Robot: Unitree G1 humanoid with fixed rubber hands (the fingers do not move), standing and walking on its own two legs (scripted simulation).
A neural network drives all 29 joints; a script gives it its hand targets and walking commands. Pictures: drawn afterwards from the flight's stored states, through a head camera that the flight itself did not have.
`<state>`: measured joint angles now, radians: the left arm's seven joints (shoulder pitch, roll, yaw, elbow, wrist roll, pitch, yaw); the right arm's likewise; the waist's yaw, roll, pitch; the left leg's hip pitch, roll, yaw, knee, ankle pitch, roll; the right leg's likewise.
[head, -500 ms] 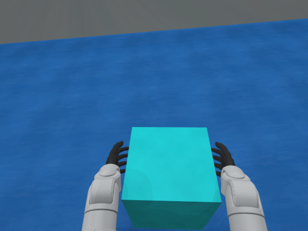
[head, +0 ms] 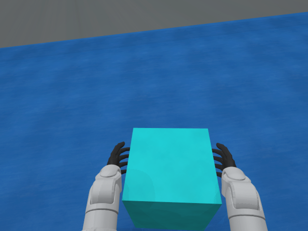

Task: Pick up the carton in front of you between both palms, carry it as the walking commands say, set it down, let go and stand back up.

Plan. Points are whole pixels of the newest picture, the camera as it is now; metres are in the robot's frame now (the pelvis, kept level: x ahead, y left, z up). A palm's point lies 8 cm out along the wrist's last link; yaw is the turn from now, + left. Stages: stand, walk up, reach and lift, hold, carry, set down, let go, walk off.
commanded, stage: hold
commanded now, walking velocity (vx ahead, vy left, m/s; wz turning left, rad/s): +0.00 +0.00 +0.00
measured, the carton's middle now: (169, 181) +0.29 +0.00 -0.04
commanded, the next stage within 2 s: set down in 0.26 s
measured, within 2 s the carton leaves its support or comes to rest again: neither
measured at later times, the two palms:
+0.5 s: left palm (109, 170) +0.28 +0.16 +0.04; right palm (220, 162) +0.30 -0.14 +0.03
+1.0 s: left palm (126, 183) +0.34 +0.16 -0.17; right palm (207, 180) +0.36 -0.14 -0.18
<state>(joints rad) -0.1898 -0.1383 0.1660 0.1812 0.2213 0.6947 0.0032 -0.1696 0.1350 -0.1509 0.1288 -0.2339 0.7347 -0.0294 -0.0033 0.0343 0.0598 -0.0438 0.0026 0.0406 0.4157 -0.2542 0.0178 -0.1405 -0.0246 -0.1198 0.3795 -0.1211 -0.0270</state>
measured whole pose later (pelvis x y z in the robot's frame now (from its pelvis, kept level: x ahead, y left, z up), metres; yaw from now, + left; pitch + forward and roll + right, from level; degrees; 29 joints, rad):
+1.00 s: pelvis -0.03 +0.00 -0.10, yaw +6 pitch +28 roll +1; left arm -0.56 -0.14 0.33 0.56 0.16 0.10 0.09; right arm -0.57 0.05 -0.35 0.56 -0.19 0.13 0.00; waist -0.04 0.05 -0.02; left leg -1.16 -0.08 -0.01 1.08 -0.42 0.02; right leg -1.23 0.01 0.01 1.05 -0.31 -0.02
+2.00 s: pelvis -0.08 -0.01 -0.34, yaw +9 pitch +43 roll +4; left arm -1.26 0.03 0.43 0.77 0.12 0.25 0.15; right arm -1.25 -0.18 -0.39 0.76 -0.15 0.30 -0.02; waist -0.08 0.07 0.11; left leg -2.11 -0.10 0.04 1.97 -0.63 -0.01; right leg -2.21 0.00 0.00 1.93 -0.47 -0.04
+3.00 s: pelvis -0.09 -0.01 -0.42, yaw +9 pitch +31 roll +1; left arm -1.53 0.19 0.29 1.01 -0.01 0.21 0.10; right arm -1.51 -0.37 -0.34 1.02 -0.05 0.24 0.09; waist -0.11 0.07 0.50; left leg -2.16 -0.14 0.03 2.27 -0.65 -0.01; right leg -2.24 -0.04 -0.02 2.20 -0.49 -0.05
